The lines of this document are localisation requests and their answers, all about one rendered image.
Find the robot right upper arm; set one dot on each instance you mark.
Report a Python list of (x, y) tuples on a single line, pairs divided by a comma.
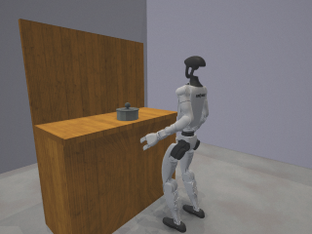
[(205, 111)]

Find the robot foot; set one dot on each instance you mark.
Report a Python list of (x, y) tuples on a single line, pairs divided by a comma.
[(200, 213), (181, 227)]

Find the table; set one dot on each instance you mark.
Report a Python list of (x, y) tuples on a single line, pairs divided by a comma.
[(94, 174)]

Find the lid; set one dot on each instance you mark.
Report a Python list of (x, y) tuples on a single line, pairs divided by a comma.
[(125, 109)]

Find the left robot foot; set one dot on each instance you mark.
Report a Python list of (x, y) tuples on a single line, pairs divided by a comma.
[(181, 227)]

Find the right robot forearm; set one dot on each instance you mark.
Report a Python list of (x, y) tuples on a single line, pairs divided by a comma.
[(202, 121)]

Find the robot left hand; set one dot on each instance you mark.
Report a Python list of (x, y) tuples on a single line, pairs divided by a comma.
[(151, 139)]

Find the left robot forearm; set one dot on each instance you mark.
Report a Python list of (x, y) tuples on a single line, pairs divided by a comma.
[(178, 126)]

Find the robot left upper arm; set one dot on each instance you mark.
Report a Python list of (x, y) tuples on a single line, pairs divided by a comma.
[(183, 94)]

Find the right robot foot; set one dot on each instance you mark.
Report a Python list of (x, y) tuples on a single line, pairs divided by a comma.
[(200, 213)]

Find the pot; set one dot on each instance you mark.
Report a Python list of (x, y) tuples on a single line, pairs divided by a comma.
[(127, 116)]

